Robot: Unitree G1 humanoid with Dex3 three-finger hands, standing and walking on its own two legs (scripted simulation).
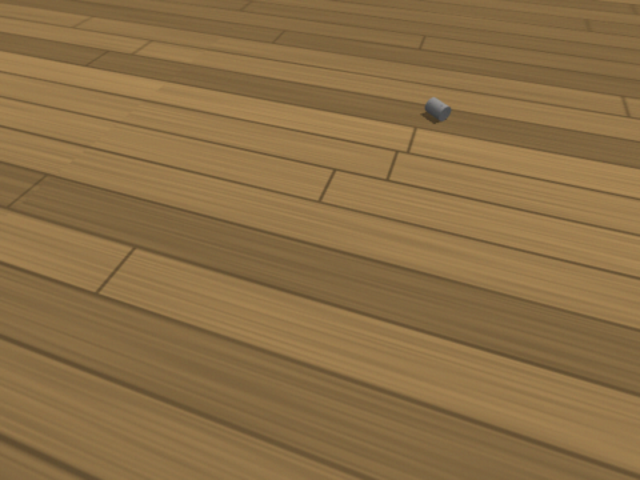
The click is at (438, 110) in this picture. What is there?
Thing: lying can
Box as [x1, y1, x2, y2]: [425, 97, 450, 120]
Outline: 430,98 425,105 425,110 439,120 445,119 450,112 450,107 434,97
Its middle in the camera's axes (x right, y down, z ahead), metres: +0.67 -0.74 +2.23
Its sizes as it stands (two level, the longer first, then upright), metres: 0.119 0.089 0.089
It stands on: the floor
